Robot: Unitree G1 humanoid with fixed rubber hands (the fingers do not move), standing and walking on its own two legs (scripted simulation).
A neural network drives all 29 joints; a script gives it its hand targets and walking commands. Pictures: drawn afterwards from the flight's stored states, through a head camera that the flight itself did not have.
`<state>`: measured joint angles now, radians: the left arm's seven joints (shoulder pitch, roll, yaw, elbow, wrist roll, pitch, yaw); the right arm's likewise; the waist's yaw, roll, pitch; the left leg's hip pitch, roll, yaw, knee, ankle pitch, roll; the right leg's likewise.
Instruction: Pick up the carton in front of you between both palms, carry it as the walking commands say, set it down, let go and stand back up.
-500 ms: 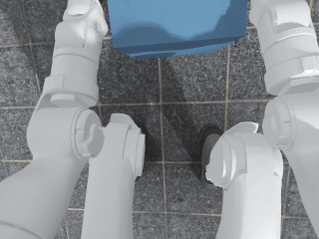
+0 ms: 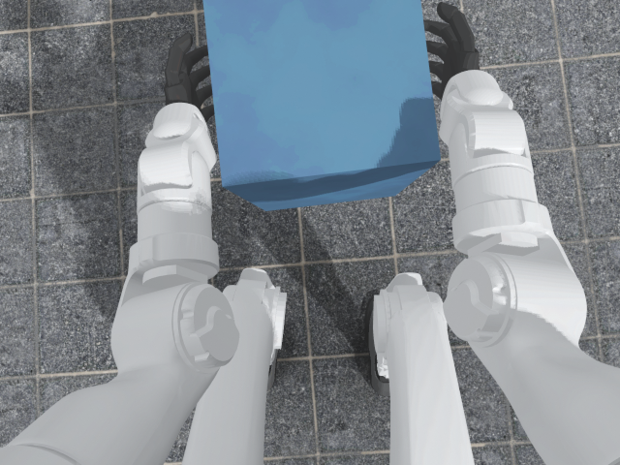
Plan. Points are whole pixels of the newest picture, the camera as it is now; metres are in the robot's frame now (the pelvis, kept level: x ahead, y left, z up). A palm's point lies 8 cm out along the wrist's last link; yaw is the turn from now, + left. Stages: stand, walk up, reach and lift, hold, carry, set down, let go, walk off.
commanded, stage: reach and lift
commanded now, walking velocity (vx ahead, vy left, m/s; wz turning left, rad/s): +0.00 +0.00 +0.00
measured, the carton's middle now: (321, 116) +0.52 +0.01 -0.13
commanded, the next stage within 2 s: none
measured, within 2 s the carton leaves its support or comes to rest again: neither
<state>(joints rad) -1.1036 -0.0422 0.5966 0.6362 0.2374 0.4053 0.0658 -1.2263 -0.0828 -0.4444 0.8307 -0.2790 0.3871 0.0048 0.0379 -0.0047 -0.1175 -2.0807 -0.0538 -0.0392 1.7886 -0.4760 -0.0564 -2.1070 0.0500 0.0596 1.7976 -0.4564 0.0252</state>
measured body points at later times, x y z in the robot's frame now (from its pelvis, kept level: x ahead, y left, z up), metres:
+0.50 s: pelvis +0.04 +0.00 +0.13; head +0.22 -0.02 +0.54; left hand +0.48 +0.15 +0.09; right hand +0.49 -0.15 +0.08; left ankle +0.12 +0.13 -0.44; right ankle +0.12 -0.12 -0.44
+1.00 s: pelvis +0.09 +0.00 +0.26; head +0.15 +0.00 +0.70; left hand +0.44 +0.15 +0.24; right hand +0.43 -0.15 +0.24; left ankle +0.12 +0.13 -0.44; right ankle +0.12 -0.12 -0.44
